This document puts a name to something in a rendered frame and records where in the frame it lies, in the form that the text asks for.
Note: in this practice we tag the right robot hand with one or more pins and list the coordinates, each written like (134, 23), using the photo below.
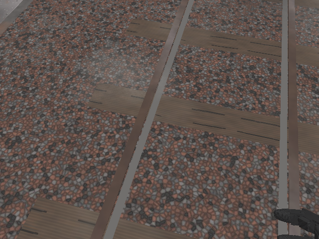
(304, 218)

